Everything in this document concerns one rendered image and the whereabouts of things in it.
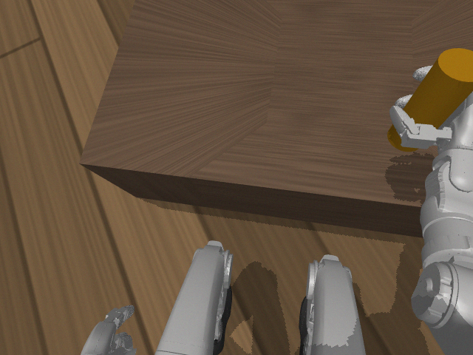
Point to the right robot hand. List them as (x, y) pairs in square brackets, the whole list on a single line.
[(455, 132)]

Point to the right robot arm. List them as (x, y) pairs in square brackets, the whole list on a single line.
[(443, 297)]

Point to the left robot foot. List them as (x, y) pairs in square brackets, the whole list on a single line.
[(219, 343)]

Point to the left robot hand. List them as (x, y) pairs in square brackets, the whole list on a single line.
[(104, 341)]

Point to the can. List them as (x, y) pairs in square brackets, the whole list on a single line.
[(448, 83)]

